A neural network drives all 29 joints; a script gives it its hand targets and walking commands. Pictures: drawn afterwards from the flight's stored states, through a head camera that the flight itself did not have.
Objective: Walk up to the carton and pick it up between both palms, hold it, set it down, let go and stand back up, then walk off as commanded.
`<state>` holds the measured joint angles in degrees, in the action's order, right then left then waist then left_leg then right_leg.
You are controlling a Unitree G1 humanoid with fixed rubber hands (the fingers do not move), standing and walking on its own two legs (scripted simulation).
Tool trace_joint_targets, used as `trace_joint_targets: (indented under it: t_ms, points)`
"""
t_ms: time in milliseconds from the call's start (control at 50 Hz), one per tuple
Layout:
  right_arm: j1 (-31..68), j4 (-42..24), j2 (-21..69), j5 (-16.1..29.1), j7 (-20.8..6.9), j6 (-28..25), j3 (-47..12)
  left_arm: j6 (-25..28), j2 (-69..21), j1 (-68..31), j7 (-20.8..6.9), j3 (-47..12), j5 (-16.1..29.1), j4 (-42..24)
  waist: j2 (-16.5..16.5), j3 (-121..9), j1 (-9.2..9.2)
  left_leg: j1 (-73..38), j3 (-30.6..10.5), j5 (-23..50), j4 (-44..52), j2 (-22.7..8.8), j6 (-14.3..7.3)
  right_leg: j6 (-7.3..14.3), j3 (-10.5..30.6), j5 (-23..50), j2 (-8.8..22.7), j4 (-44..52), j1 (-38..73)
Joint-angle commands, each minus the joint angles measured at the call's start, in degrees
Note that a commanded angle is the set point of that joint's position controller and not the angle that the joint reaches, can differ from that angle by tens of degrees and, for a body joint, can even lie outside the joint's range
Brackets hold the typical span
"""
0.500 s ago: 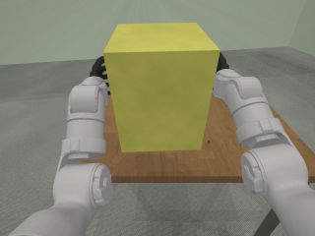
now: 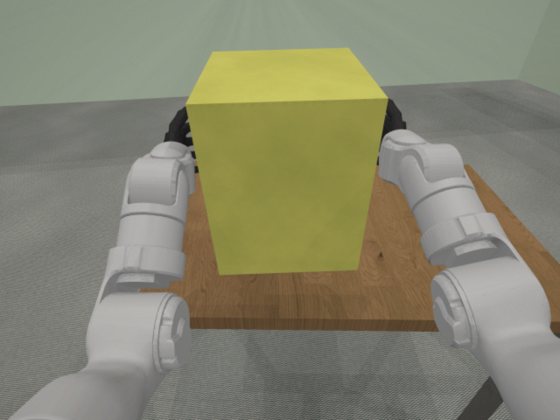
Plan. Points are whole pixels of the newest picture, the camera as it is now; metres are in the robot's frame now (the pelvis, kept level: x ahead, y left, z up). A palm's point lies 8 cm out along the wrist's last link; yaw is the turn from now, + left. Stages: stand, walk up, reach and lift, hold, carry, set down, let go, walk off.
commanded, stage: hold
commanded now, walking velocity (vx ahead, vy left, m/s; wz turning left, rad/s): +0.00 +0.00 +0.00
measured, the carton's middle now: (284, 160) +0.40 +0.00 +0.24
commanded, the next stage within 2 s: none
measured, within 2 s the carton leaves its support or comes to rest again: neither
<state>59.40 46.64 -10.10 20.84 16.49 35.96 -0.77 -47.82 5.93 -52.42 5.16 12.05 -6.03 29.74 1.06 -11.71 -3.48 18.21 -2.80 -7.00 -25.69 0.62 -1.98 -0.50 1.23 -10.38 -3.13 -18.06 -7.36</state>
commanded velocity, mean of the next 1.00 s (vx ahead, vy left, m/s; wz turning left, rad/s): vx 0.00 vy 0.00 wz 0.00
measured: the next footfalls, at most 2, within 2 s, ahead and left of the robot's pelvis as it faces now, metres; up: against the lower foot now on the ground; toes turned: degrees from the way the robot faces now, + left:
none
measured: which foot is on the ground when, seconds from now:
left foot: down 0.00-1.00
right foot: down 0.00-1.00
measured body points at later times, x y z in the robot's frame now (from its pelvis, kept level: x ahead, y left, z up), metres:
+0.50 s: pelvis +0.01 +0.00 +0.00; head -0.09 +0.01 +0.44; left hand +0.38 +0.12 +0.26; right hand +0.37 -0.17 +0.26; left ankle +0.07 +0.09 -0.74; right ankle -0.01 -0.13 -0.74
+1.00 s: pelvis -0.02 -0.02 +0.00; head -0.09 +0.01 +0.44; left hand +0.39 +0.14 +0.26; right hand +0.38 -0.16 +0.28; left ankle +0.07 +0.09 -0.74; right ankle -0.01 -0.13 -0.74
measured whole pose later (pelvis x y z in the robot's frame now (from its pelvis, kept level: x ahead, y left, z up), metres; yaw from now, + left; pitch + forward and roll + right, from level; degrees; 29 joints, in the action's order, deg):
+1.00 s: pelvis -0.02 -0.02 +0.00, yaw +0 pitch +1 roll -3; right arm 63.6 51.0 -8.8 15.9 15.5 35.8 3.4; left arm -45.8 6.7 -58.3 3.9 15.3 -7.1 36.6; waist 0.2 -12.0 -2.7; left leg 20.9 -3.6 -4.4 -24.4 -0.7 -0.4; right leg 1.0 0.7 -9.0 -4.5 -19.7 -11.6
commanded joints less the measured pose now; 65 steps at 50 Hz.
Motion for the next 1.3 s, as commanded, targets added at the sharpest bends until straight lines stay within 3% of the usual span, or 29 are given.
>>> trace_joint_targets:
  t_ms: [0,180,340,460,600,760,840,940,1060,1160,1280]
  points:
    - [50.80,-28.15,38.97,13.03,-7.97,-1.99,-11.91,5.90,-43.98,-54.94,-7.13,-22.90,11.56,-24.37,6.36,-29.46,-2.87,-28.51,-1.60,15.03,1.69,-1.84,7.72,-1.58,-0.25,10.32,-2.72,3.46,-2.83]
    - [45.56,-33.35,37.46,15.37,-9.20,0.08,-15.58,3.39,-42.53,-48.97,-6.61,-23.62,10.66,-31.65,3.11,-30.40,-1.23,-31.24,-2.07,24.79,0.87,-2.78,8.18,-1.39,-0.61,16.08,-3.97,2.77,0.11]
    - [45.74,-36.13,39.60,15.39,-10.11,0.33,-17.46,2.83,-40.30,-49.03,-6.56,-23.79,10.10,-33.74,0.52,-28.24,0.59,-29.10,-0.86,22.41,1.24,-2.13,6.54,-1.58,-0.46,16.14,-3.68,2.67,-0.28]
    - [49.40,-32.30,42.03,12.58,-10.33,-0.01,-14.92,3.09,-39.01,-51.83,-7.52,-21.38,9.15,-27.62,-0.72,-22.69,1.07,-24.54,0.41,11.05,3.35,-1.61,4.21,-1.99,0.23,8.77,-2.37,3.66,-3.56]
    - [54.84,-24.93,43.12,8.17,-10.13,-0.98,-9.27,4.28,-38.21,-57.12,-8.87,-18.03,8.81,-17.55,0.01,-20.37,0.52,-18.88,1.39,-2.90,5.88,-1.35,2.58,-2.04,1.51,-2.92,-0.67,5.01,-6.32]
    - [58.07,-16.23,41.25,4.33,-9.63,-2.76,-4.14,6.90,-36.75,-60.58,-9.82,-13.66,8.58,-7.51,0.70,-23.46,0.17,-19.53,1.66,-8.30,4.47,-0.12,2.32,-1.25,1.99,-12.52,1.21,6.91,-10.76]
    - [59.96,-16.43,41.41,4.29,-9.09,-4.63,-4.28,8.85,-36.94,-62.18,-9.70,-12.60,9.02,-7.31,0.19,-28.24,0.34,-23.90,1.42,-4.71,1.38,1.14,2.85,-0.66,1.88,-11.65,2.25,7.47,-13.26]
    - [59.52,-20.70,42.62,6.11,-8.39,-5.43,-7.16,9.61,-39.50,-61.67,-8.59,-15.76,11.52,-11.44,3.73,-32.45,-0.40,-21.60,0.73,0.96,2.58,0.35,3.41,-2.80,0.77,-0.72,-0.19,4.29,-4.88]
    - [55.50,-25.06,41.96,10.17,-7.18,-3.94,-10.53,8.04,-41.94,-59.31,-7.99,-19.45,11.86,-17.83,5.98,-30.47,-1.84,-24.42,-0.57,7.75,1.64,-0.06,5.22,-2.68,0.32,5.95,-1.39,3.60,-3.39]
    - [52.40,-27.47,40.19,12.20,-7.22,-2.27,-11.50,6.35,-43.03,-56.14,-7.83,-21.56,11.33,-21.83,6.23,-28.71,-2.70,-26.58,-1.17,12.00,1.68,-0.93,6.59,-2.10,-0.08,8.28,-2.24,3.66,-2.98]
    - [49.08,-31.90,38.73,14.59,-7.88,-0.63,-13.99,4.56,-43.24,-52.12,-7.23,-22.98,11.36,-27.57,4.90,-30.13,-1.99,-29.43,-1.63,20.15,0.80,-1.76,7.80,-1.66,-0.32,13.67,-3.42,3.06,-0.85]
